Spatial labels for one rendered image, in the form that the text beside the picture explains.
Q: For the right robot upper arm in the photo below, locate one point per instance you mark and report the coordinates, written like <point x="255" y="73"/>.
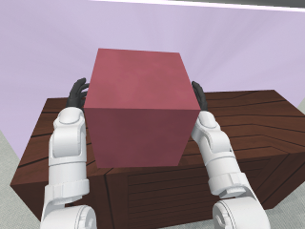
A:
<point x="239" y="213"/>

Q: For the pedestal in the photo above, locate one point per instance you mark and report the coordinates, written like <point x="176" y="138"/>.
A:
<point x="267" y="135"/>

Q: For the carton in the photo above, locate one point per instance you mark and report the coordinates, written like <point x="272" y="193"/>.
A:
<point x="140" y="108"/>

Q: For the right robot forearm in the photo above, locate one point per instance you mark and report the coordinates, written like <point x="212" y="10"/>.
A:
<point x="225" y="178"/>

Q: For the robot right hand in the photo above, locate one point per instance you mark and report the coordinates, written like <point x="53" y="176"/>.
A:
<point x="200" y="96"/>

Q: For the left robot upper arm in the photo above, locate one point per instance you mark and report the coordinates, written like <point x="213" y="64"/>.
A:
<point x="74" y="217"/>

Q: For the robot left hand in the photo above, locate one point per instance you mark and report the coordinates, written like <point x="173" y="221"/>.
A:
<point x="76" y="94"/>

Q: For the left robot forearm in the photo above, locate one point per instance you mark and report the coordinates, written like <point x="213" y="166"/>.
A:
<point x="67" y="160"/>

